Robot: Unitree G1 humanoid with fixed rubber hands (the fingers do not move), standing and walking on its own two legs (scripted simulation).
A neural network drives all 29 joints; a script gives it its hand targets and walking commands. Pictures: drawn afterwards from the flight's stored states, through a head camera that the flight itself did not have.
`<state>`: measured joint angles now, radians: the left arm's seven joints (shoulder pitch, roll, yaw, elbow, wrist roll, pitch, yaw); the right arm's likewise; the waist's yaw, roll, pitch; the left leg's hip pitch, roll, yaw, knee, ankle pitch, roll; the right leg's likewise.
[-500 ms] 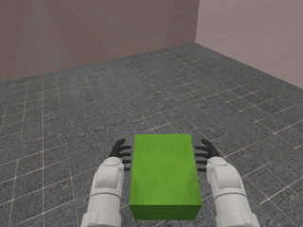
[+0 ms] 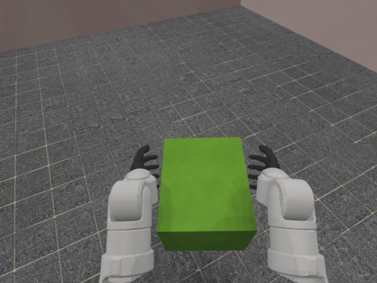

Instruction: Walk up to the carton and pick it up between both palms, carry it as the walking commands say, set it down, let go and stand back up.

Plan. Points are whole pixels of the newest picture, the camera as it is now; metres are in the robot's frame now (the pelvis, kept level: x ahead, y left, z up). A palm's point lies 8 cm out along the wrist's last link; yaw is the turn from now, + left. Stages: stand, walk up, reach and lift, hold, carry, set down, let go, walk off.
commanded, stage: carry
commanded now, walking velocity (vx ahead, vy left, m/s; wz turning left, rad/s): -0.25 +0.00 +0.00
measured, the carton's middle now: (203, 193) +0.33 -0.02 +0.00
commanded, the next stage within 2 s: none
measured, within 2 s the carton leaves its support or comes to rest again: neither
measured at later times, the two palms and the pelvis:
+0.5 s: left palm (147, 256) +0.17 +0.08 +0.11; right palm (320, 271) +0.14 -0.17 +0.10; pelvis -0.15 -0.01 +0.02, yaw -2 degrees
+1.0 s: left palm out of the picture -0.04 +0.15 +0.11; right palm out of the picture -0.04 -0.11 +0.10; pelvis -0.35 +0.02 +0.01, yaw -1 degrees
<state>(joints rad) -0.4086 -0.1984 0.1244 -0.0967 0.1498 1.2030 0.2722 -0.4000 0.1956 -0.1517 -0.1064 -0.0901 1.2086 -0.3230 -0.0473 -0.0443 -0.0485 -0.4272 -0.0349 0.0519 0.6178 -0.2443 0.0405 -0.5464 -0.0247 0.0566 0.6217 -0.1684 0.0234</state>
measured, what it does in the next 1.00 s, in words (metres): walks backwards: right foot, then left foot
